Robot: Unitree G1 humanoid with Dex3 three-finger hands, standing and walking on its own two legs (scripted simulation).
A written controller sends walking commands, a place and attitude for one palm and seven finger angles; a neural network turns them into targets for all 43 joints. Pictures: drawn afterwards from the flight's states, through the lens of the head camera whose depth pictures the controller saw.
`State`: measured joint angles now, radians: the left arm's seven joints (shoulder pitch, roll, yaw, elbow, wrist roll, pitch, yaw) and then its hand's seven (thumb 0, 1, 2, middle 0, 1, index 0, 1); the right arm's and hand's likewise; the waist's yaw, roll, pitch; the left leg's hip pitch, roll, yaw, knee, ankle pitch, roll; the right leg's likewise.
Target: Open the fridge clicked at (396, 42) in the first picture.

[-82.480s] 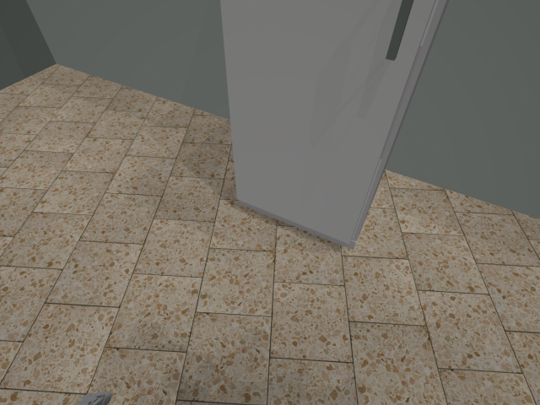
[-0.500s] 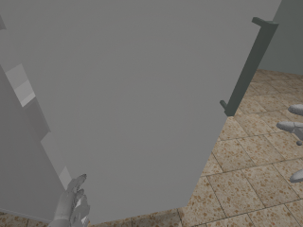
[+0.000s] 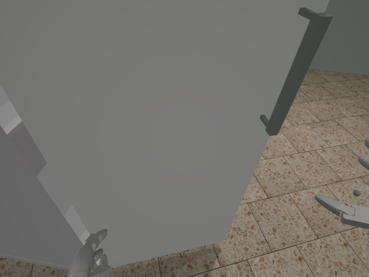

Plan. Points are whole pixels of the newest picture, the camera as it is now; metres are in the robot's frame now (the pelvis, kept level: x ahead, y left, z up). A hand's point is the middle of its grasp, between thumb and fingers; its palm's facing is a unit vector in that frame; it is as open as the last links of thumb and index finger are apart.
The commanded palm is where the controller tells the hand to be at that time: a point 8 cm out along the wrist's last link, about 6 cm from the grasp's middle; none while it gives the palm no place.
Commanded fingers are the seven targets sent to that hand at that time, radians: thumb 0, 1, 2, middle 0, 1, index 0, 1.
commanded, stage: draw the hand back to the body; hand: right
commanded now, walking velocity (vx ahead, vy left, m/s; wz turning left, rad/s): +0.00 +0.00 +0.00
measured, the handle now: (286, 80) +0.42 -0.20 +0.26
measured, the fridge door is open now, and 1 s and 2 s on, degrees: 68 68 68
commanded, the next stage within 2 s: step back with the hand held close in 0.74 s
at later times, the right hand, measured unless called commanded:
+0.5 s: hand (346, 208) +0.20 -0.26 +0.15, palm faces +0.46 +0.80 -0.38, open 7.8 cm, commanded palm +0.15 -0.30 +0.18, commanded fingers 0.00 -0.90 -0.90 0.20 0.30 0.20 0.30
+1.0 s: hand (350, 198) +0.20 -0.26 +0.17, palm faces +0.46 +0.80 -0.40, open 7.4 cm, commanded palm +0.14 -0.29 +0.18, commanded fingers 0.00 -0.90 -0.90 0.20 0.30 0.20 0.30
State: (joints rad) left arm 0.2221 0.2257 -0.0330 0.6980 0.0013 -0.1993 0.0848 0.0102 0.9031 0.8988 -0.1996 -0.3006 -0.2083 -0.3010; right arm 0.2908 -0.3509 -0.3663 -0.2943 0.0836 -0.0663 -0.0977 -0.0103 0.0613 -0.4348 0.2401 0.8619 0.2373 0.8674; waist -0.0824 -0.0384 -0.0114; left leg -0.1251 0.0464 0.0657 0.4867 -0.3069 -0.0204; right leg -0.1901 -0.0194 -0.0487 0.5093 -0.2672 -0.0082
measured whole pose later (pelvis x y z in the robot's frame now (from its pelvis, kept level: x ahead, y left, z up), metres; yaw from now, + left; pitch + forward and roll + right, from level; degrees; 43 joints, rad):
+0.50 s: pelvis +0.01 +0.01 +0.00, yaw +0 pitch -4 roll +0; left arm 0.20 0.23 -0.01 0.65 0.00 -0.16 0.09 0.01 0.90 0.90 -0.20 -0.30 -0.21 -0.30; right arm 0.45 -0.35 -0.33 -0.36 0.07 -0.07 -0.10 0.01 -0.79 -0.85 0.22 0.36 0.21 0.37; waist -0.08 -0.04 -0.01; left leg -0.09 0.04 0.06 0.46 -0.31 -0.01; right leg -0.15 -0.03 -0.05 0.49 -0.27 0.00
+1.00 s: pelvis +0.00 +0.00 +0.00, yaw +1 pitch -2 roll +1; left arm 0.18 0.23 -0.01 0.64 0.01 -0.10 0.08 0.01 0.90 0.90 -0.20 -0.30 -0.21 -0.30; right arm 0.41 -0.36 -0.39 -0.38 0.05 -0.14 -0.10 0.01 -0.89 -0.90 0.21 0.30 0.21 0.31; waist -0.05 -0.04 0.00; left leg -0.14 0.02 0.06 0.46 -0.28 -0.01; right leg -0.21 -0.05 -0.05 0.52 -0.27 0.00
